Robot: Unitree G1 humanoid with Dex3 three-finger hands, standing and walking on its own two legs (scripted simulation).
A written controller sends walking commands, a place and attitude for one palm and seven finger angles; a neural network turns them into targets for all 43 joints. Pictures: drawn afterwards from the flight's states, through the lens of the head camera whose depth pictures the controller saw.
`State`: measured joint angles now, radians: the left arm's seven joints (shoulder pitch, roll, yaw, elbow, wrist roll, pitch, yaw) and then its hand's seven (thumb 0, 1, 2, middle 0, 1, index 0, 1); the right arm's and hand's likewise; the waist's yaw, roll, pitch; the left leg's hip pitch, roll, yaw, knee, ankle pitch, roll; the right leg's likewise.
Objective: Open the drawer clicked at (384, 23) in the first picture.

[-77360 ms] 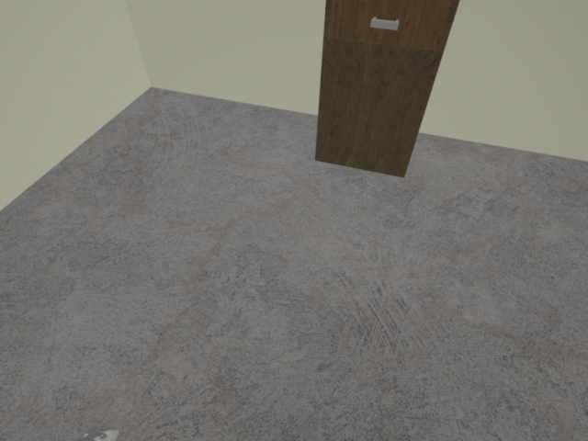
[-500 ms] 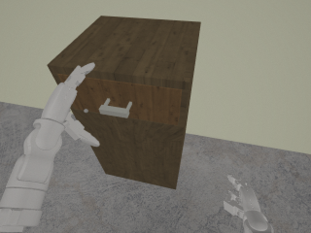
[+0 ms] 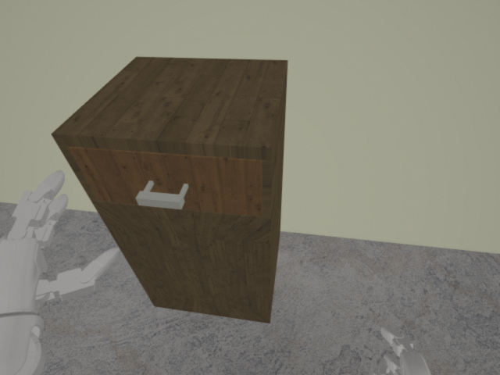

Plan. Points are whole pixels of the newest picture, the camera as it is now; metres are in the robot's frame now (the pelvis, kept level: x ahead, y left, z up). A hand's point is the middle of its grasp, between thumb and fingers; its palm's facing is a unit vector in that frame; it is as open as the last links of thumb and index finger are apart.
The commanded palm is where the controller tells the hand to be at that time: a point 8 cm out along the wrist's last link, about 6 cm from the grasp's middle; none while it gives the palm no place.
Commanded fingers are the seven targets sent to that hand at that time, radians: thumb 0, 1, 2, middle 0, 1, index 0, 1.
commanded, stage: draw the hand back to the body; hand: left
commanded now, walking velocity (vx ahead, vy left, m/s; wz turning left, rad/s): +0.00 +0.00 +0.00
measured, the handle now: (164, 193) +0.50 +0.26 -0.02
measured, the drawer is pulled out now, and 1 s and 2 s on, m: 0.00 0.00 0.00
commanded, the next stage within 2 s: step back with the hand held close in 0.40 s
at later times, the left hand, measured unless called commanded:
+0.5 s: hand (62, 299) +0.16 +0.23 +0.16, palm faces +0.42 -0.83 -0.37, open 7.5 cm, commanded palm +0.11 +0.27 +0.17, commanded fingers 0.00 0.90 0.90 -0.20 -0.30 -0.20 -0.30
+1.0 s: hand (35, 313) +0.15 +0.26 +0.15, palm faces +0.31 -0.81 -0.49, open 7.4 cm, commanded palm +0.08 +0.30 +0.17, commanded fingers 0.00 0.90 0.90 -0.20 -0.30 -0.20 -0.30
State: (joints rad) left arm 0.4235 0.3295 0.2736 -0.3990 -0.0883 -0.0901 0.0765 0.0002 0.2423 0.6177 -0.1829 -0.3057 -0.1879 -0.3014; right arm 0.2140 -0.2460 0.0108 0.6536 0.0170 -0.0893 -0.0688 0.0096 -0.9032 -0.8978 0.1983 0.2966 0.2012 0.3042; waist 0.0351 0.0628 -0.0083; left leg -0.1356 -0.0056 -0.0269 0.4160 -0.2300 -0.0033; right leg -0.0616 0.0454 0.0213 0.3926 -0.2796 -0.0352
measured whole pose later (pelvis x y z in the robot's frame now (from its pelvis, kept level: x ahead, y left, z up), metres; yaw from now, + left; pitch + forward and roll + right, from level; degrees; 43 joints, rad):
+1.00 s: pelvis -0.04 +0.02 -0.01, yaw +1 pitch +2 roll -1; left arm 0.66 0.40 0.35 -0.59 -0.05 -0.14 0.12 0.02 0.89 0.90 -0.21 -0.31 -0.22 -0.30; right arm 0.17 -0.22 -0.02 0.54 0.02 -0.01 -0.06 0.01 -0.90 -0.90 0.20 0.30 0.20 0.30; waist -0.01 0.02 0.01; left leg -0.34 -0.03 -0.03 0.50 -0.19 0.02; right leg -0.26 0.03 0.01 0.48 -0.25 0.00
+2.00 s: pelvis -0.21 +0.00 -0.01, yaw -1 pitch +2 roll -1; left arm 0.61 0.45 0.38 -0.54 -0.08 -0.18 0.10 0.01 0.89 0.90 -0.21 -0.31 -0.22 -0.30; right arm 0.16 -0.23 0.01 0.58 0.00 -0.06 -0.05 0.01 -0.90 -0.90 0.20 0.30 0.20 0.30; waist 0.01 0.00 -0.02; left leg -0.43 -0.01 0.01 0.40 -0.01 0.03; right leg -0.25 0.07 0.01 0.65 -0.47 0.00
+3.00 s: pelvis -0.32 +0.02 -0.02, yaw +4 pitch +0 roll +1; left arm 0.25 0.26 0.06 0.45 0.04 0.04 0.00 0.01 0.90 0.90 -0.20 -0.30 -0.20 -0.30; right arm 0.17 -0.26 0.00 0.78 -0.03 -0.02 0.01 0.00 -0.90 -0.90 0.20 0.30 0.20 0.30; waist -0.01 0.02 0.01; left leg -0.26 -0.01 0.05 0.63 -0.38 0.01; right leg -0.38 -0.04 -0.07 0.66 -0.30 -0.02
